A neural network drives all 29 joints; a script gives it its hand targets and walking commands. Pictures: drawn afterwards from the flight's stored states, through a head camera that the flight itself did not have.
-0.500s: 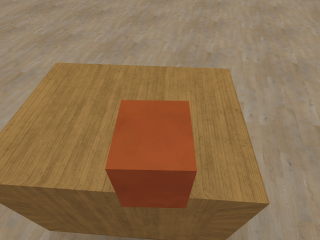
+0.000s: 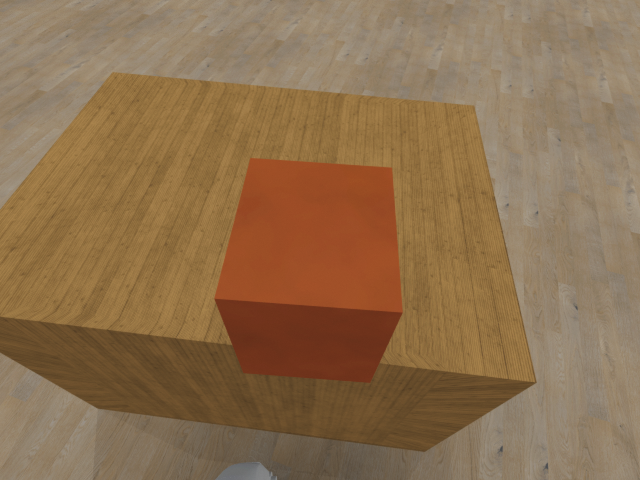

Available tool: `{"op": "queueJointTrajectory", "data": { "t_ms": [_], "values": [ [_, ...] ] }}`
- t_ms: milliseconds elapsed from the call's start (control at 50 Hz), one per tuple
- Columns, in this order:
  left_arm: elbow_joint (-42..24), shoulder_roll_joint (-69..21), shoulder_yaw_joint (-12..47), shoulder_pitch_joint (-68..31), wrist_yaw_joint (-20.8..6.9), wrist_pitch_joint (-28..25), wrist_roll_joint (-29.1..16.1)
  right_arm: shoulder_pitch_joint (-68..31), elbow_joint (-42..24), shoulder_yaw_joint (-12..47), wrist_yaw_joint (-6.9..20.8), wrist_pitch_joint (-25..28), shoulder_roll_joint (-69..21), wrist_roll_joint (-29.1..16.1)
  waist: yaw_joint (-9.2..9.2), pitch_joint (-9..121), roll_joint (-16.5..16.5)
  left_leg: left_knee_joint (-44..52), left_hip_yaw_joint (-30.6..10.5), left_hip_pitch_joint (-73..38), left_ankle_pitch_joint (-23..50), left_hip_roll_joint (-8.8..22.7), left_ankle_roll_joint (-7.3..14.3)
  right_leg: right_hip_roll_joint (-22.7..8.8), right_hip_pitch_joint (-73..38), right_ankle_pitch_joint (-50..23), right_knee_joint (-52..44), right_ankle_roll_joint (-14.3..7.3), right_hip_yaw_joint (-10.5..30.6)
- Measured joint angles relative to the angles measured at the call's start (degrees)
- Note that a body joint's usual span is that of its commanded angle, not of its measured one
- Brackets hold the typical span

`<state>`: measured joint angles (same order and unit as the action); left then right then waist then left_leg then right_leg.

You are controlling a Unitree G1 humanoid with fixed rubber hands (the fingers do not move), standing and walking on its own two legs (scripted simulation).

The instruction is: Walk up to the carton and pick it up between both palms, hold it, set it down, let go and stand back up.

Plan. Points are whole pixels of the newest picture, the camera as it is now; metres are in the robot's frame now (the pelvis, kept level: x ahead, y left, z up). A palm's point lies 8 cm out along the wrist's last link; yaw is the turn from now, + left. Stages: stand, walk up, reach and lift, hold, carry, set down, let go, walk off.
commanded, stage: walk up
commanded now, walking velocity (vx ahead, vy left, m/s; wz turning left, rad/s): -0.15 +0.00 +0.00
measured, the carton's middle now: (313, 276) +0.37 +0.02 +0.01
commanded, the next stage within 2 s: stand in 0.58 s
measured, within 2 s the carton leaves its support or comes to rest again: neither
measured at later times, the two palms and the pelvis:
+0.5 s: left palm out of the picture -0.05 +0.28 -0.14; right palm out of the picture -0.04 -0.14 -0.14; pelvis -0.03 +0.06 +0.01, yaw -2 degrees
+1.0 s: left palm out of the picture -0.07 +0.27 -0.14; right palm out of the picture -0.07 -0.14 -0.14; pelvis -0.04 +0.06 +0.01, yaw -1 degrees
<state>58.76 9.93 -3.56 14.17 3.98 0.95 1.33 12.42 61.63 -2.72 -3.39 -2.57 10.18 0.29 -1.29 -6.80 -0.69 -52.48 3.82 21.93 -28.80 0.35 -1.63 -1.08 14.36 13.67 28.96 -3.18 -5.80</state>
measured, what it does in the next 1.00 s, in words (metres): steps on the spot: left foot, then right foot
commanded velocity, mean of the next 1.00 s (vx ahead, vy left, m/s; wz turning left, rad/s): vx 0.00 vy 0.00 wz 0.00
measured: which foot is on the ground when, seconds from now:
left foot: up 0.00-0.12, down 0.14-1.00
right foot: down 0.00-0.16, up 0.18-0.40, down 0.42-1.00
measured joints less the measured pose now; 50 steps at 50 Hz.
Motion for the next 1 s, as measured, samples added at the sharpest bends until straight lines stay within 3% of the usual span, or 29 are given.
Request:
{"op": "queueJointTrajectory", "data": {
  "t_ms": [40,80,140,180,220,300,420,520,1000],
  "values": [
    [-0.7,0.7,-0.3,-0.8,0.3,0.6,0.4,-1.5,-1.4,-0.5,0.3,-0.6,0.5,0.5,-0.06,0.5,-0.4,-3.1,-1.0,1.0,0.5,0.1,0.3,-0.6,0.9,-0.9,-0.3,0.7,0.0],
    [-0.3,1.3,-0.2,-1.1,-0.1,0.9,0.6,-2.1,-2.5,-0.4,0.8,-0.4,0.2,0.7,0.23,2.0,-0.4,3.0,-2.0,-1.9,2.6,1.1,0.6,-0.7,1.3,-1.7,-1.0,1.3,-0.1],
    [0.4,1.2,-0.1,-1.3,-1.0,0.9,0.5,-0.8,-2.4,-0.2,0.9,0.8,-0.5,0.6,0.87,4.7,0.2,21.4,-3.4,-10.6,9.7,2.0,0.8,-0.6,2.4,-1.6,0.4,2.7,-0.1],
    [1.0,1.6,-0.1,-1.4,-1.7,0.8,0.0,0.7,-1.1,0.4,0.7,1.5,-2.3,0.7,0.75,5.1,-1.8,24.7,-2.2,-13.1,10.9,0.2,1.8,-1.8,2.2,2.3,2.0,2.7,1.7],
    [1.2,0.9,0.2,-0.7,-2.1,1.1,-0.5,3.1,-0.3,1.0,0.8,2.0,-3.1,0.9,0.98,6.5,-0.8,26.8,-2.3,-14.1,12.0,0.4,2.7,-0.8,2.0,7.3,3.5,2.9,2.6],
    [2.1,0.4,0.3,-0.1,-2.9,1.1,-0.7,5.4,1.0,1.8,0.5,3.0,-4.5,1.1,0.54,6.8,-0.5,31.1,-1.9,-15.4,14.9,-0.2,3.7,0.0,1.8,7.1,7.3,3.0,4.4],
    [4.9,-0.3,1.4,2.9,-2.3,0.5,-0.7,5.6,1.3,2.7,0.8,3.9,-4.6,0.6,0.41,5.9,-2.1,30.2,0.1,-14.3,14.6,-2.4,4.3,-0.6,-4.5,1.0,-2.9,2.9,4.6],
    [6.6,-2.3,2.3,4.1,-1.9,-1.1,-0.8,5.0,2.1,2.4,1.1,4.1,-3.6,-0.2,1.23,4.6,1.1,30.9,-0.1,-15.3,15.1,-1.5,3.9,0.4,-7.5,-0.7,-7.7,3.5,4.0],
    [7.8,-3.5,3.5,4.2,-1.9,-1.7,-0.6,5.4,4.8,2.6,1.2,3.7,-3.7,0.1,1.16,4.2,0.9,30.8,-0.8,-14.3,16.3,-1.4,3.8,0.5,-6.9,-2.0,-8.3,3.3,3.4]
  ]
}}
